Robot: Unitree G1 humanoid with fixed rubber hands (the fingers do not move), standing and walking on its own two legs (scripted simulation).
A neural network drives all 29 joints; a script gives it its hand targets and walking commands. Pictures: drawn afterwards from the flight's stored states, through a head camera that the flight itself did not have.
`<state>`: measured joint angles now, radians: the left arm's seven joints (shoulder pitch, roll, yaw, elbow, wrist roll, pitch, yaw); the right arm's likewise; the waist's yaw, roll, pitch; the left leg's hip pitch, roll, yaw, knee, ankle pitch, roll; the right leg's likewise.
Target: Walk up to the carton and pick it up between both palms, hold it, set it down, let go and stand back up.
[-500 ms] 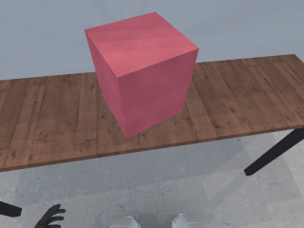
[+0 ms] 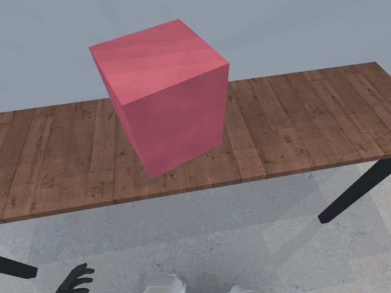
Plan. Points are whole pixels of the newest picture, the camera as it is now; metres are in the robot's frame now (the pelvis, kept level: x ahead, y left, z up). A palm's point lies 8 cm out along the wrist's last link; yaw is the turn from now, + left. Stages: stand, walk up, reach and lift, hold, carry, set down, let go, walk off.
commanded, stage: walk up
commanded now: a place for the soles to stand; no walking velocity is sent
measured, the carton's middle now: (164, 102) +0.51 +0.09 +0.07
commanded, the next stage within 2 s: none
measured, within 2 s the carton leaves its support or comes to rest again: neither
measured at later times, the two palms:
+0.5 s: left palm out of the picture +0.12 +0.34 -0.11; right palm out of the picture +0.08 -0.27 -0.10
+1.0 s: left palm out of the picture +0.11 +0.27 -0.07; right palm out of the picture +0.05 -0.32 -0.12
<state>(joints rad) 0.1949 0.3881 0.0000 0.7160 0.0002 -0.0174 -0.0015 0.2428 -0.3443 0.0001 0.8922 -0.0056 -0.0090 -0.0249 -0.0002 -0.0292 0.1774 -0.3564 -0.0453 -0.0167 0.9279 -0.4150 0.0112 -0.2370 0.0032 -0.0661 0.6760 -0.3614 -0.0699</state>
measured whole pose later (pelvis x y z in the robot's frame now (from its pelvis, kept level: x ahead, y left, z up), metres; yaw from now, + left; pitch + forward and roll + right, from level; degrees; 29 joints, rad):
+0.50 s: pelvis +0.01 +0.03 -0.01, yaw +2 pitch -4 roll +0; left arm 0.17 0.43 0.00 0.72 0.00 0.06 0.00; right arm 0.25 -0.34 0.00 0.86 -0.01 -0.06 -0.03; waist 0.00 -0.04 0.19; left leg -0.32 -0.07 -0.01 0.69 -0.30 0.06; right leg -0.32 -0.03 -0.09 0.89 -0.52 -0.05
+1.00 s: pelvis +0.00 -0.04 +0.01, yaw +1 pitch -5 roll +4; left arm 0.21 0.39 0.00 0.72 0.00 -0.02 0.00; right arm 0.25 -0.35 0.00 0.93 -0.01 0.00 -0.02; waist 0.00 -0.02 0.17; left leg -0.34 -0.06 -0.02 0.95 -0.38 0.02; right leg -0.21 0.00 -0.10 0.63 -0.34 -0.09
